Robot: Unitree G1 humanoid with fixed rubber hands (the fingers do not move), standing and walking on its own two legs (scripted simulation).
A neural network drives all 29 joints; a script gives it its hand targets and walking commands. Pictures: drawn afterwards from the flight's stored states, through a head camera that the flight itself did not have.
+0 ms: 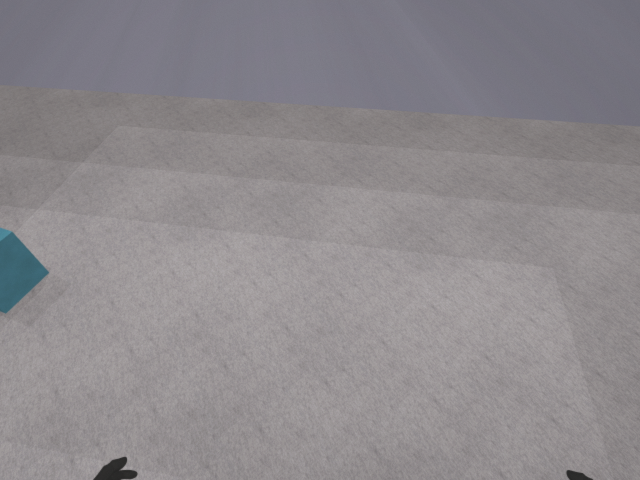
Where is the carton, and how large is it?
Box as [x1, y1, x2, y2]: [0, 228, 48, 312]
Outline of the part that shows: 0,228 0,310 6,312 48,272 11,231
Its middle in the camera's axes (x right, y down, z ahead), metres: -1.26 +0.10 +1.47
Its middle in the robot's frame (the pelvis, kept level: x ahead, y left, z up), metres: +0.98 +1.30 -0.65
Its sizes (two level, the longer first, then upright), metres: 0.210 0.200 0.250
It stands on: the floor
